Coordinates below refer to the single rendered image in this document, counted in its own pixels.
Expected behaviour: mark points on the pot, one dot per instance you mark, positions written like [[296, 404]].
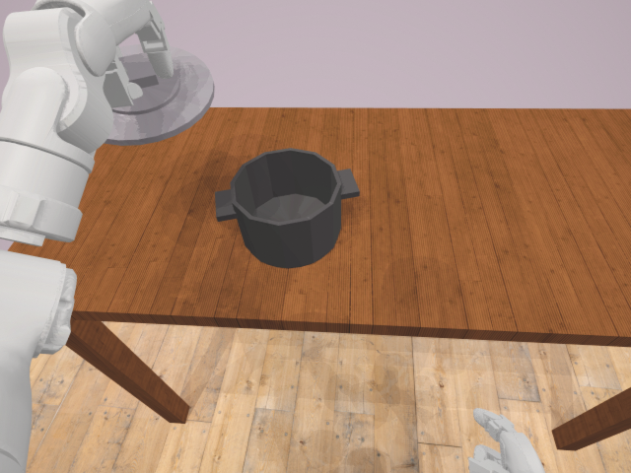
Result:
[[288, 206]]

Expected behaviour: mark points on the lid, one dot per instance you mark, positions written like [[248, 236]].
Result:
[[167, 109]]

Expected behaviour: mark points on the right robot hand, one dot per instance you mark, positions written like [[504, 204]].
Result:
[[517, 453]]

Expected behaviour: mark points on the robot left upper arm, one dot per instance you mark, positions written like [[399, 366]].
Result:
[[36, 303]]

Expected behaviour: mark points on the robot left forearm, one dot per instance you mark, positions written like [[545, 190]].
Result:
[[54, 117]]

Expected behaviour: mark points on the table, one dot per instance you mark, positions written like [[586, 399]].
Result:
[[503, 224]]

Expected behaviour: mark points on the left robot hand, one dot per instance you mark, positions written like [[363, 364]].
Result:
[[125, 18]]

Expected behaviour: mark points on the knob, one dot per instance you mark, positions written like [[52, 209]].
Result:
[[140, 70]]

